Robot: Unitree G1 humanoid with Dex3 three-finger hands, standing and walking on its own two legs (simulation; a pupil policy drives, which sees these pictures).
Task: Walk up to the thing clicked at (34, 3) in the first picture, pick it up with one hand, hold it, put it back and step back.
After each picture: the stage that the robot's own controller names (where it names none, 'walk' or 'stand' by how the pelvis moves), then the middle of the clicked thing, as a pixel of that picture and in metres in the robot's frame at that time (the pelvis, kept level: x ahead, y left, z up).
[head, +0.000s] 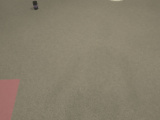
stand; (35, 5) +2.24 +0.64 -0.72
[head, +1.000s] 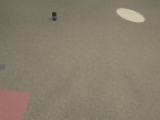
walk; (54, 16) +2.14 +0.27 -0.69
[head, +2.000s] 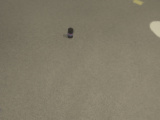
walk; (70, 33) +1.49 +0.05 -0.71
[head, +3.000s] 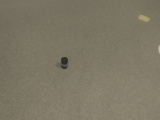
walk; (64, 63) +1.03 +0.10 -0.71
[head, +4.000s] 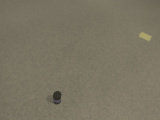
walk; (57, 97) +0.67 +0.10 -0.71
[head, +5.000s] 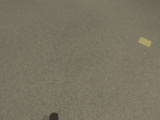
walk; (54, 119) +0.47 +0.10 -0.72
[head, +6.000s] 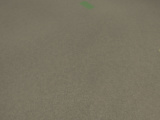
stand; out of the picture +0.40 +0.13 -0.72
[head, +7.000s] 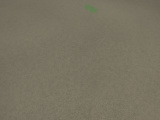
stand; out of the picture +0.39 +0.10 -0.72
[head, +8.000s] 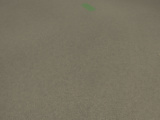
stand; out of the picture +0.40 +0.11 -0.72
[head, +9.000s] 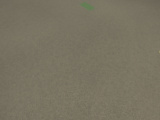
stand; out of the picture +0.41 +0.11 -0.73
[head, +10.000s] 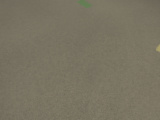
stand; out of the picture +0.41 +0.12 -0.72
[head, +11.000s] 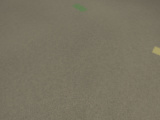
stand; out of the picture +0.38 +0.14 -0.73
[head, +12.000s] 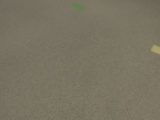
stand; out of the picture +0.38 +0.15 -0.73
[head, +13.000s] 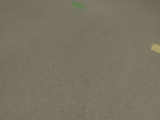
stand; out of the picture +0.38 +0.15 -0.73
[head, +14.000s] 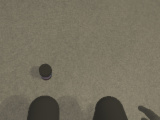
go down; (45, 72) +0.45 +0.15 -0.43
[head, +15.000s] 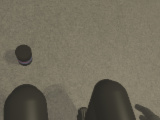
go down; (24, 55) +0.47 +0.19 -0.32
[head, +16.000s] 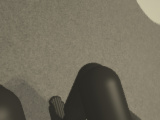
close in; out of the picture +0.46 +0.24 -0.23
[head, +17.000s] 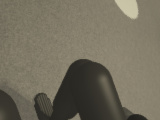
close; out of the picture +0.46 +0.25 -0.23
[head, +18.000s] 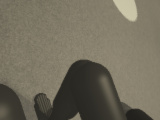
lift; out of the picture +0.40 +0.22 -0.23
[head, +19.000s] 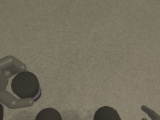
lift; (28, 88) +0.32 +0.16 -0.01
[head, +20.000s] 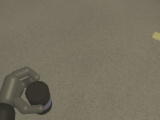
hold; (40, 98) +0.30 +0.14 +0.02
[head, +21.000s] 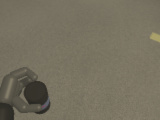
hold; (38, 98) +0.30 +0.14 +0.01
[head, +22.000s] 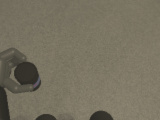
crouch; (29, 77) +0.37 +0.16 -0.06
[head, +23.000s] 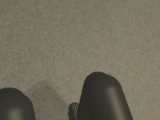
lower; out of the picture +0.47 +0.23 -0.13
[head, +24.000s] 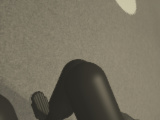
lower; out of the picture +0.45 +0.27 -0.24
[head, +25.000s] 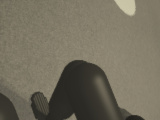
lower; out of the picture +0.44 +0.27 -0.24
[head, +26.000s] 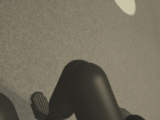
lower; out of the picture +0.45 +0.27 -0.24
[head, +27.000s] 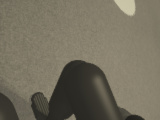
lower; out of the picture +0.44 +0.27 -0.24
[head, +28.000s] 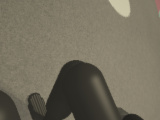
open; out of the picture +0.44 +0.25 -0.25
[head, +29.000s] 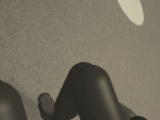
stand; out of the picture +0.44 +0.24 -0.25
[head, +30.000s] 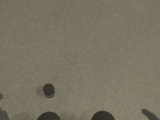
walk; (49, 91) +0.43 +0.14 -0.53
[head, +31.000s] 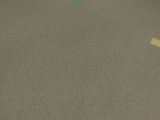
stand; out of the picture +0.39 +0.13 -0.67
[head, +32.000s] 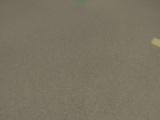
stand; out of the picture +0.39 +0.13 -0.67
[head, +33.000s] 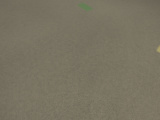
stand; out of the picture +0.41 +0.11 -0.72
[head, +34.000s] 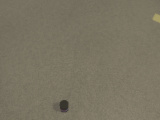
walk; (64, 106) +0.44 +0.07 -0.71
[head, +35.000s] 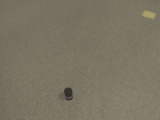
walk; (68, 94) +0.63 +0.13 -0.70
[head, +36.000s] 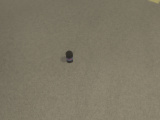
walk; (69, 57) +0.97 +0.12 -0.70
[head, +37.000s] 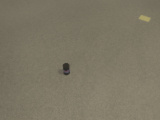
stand; (66, 69) +1.01 +0.12 -0.71
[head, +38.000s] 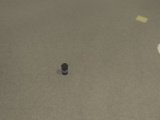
stand; (64, 69) +1.02 +0.13 -0.73
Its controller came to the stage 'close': yes
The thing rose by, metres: 0.72
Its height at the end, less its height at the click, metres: +0.00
